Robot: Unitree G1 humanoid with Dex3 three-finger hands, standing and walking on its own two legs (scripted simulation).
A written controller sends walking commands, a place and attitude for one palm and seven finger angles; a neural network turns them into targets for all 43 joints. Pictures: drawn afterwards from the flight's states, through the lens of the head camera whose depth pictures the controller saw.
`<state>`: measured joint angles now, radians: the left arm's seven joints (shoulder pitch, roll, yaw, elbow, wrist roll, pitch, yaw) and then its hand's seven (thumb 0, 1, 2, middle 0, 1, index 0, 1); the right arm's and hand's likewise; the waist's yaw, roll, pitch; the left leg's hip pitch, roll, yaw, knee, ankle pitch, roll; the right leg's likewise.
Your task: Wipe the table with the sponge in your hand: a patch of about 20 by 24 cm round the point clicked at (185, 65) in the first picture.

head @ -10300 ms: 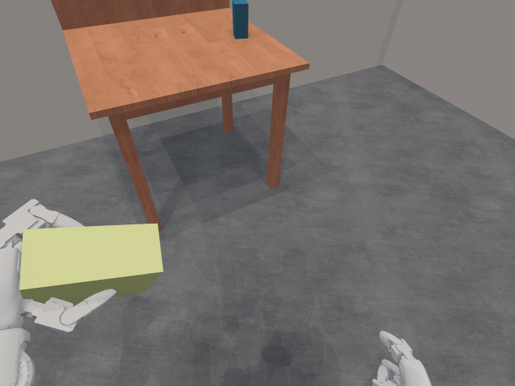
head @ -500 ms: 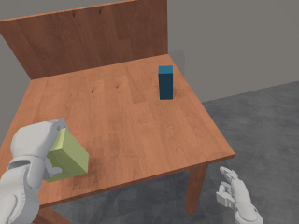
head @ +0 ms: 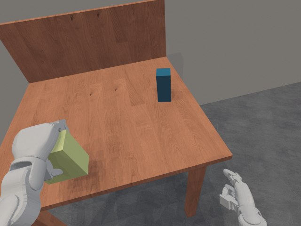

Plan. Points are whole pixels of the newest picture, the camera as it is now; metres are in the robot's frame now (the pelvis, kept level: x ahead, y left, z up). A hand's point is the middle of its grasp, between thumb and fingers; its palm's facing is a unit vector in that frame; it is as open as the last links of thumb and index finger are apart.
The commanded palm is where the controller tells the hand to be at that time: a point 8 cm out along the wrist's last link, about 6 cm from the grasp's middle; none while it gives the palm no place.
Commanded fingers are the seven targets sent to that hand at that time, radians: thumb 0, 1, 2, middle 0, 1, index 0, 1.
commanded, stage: move the sponge above the wiping area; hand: left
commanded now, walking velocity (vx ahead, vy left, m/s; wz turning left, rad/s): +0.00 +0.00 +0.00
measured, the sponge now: (61, 162) +0.22 +0.29 +0.07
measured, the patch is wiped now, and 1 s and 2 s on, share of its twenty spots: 0.00 0.00 0.00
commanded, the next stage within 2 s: none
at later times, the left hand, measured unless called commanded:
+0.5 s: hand (57, 147) +0.24 +0.29 +0.11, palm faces +0.07 -0.09 -0.99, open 10.0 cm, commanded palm +0.21 +0.28 +0.18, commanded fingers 0.00 0.10 1.30 -1.20 -1.60 -1.20 -1.60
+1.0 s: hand (58, 149) +0.25 +0.30 +0.09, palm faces +0.02 -0.07 -1.00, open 10.0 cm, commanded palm +0.22 +0.30 +0.16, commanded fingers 0.00 0.10 1.30 -1.20 -1.60 -1.20 -1.60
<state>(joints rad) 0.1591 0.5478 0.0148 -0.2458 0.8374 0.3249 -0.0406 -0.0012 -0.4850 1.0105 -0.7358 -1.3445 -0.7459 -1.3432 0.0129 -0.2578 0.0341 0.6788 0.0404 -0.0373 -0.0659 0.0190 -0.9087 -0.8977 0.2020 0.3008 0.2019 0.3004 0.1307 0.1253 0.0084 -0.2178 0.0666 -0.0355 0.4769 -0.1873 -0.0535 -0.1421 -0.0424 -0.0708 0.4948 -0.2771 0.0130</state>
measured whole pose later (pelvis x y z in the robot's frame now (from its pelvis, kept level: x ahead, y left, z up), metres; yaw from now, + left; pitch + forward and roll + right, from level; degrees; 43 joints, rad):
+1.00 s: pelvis +0.01 +0.00 +0.00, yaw +0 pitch -3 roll +0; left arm 0.08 0.51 -0.01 -0.07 0.90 0.29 -0.01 0.00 -0.48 1.01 -0.74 -1.34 -0.75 -1.34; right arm 0.03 -0.24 0.03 0.69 0.04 -0.04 -0.08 0.02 -0.91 -0.90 0.20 0.30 0.20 0.30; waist 0.11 0.11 0.01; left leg -0.23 0.06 -0.04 0.48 -0.20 -0.05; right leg -0.15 -0.05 -0.07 0.47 -0.28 0.02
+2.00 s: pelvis +0.02 +0.01 +0.00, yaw +1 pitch -1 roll -1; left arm 0.02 0.50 0.01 0.08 0.93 0.24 0.03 0.00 -0.49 1.02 -0.73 -1.34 -0.74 -1.34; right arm 0.06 -0.25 0.00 0.70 0.05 -0.04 -0.08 0.02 -0.91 -0.90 0.20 0.30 0.20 0.30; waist 0.10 0.09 0.00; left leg -0.28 0.06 -0.05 0.51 -0.22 -0.05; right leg -0.18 -0.05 -0.08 0.48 -0.29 0.02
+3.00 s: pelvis +0.02 +0.01 +0.00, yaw +1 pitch -1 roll -1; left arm 0.02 0.50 0.00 0.09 0.93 0.25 0.03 0.00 -0.49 1.02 -0.73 -1.34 -0.74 -1.34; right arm 0.06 -0.25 0.01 0.70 0.05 -0.03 -0.08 0.02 -0.91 -0.90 0.20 0.30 0.20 0.30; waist 0.10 0.09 0.00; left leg -0.27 0.06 -0.05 0.50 -0.21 -0.05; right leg -0.17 -0.05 -0.08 0.48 -0.29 0.02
